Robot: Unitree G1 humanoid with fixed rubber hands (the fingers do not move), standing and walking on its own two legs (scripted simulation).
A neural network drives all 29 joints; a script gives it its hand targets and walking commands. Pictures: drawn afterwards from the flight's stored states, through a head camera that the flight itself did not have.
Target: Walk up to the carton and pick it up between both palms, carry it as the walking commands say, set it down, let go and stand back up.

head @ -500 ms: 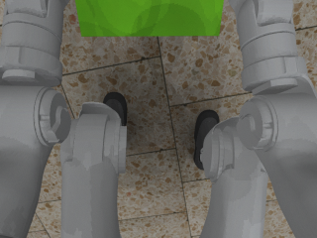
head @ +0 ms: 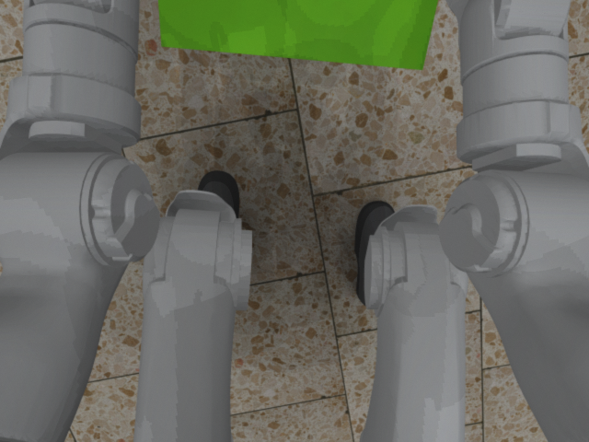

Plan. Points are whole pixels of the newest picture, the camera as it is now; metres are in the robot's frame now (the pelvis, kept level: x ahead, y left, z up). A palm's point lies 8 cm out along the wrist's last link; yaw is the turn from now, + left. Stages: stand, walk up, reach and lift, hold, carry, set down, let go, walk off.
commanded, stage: reach and lift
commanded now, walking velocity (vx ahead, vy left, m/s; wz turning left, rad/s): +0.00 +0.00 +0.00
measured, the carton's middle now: out of the picture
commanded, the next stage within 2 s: none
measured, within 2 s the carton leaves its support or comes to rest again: neither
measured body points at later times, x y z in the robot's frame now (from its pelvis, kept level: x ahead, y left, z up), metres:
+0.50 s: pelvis +0.04 -0.01 +0.04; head +0.36 +0.02 +0.36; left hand +0.58 +0.20 -0.06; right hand +0.60 -0.10 -0.07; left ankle +0.17 +0.15 -0.37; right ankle +0.14 -0.16 -0.37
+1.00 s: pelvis +0.04 -0.01 +0.09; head +0.33 +0.03 +0.43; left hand +0.56 +0.20 +0.01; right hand +0.58 -0.10 +0.00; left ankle +0.17 +0.15 -0.37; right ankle +0.14 -0.16 -0.37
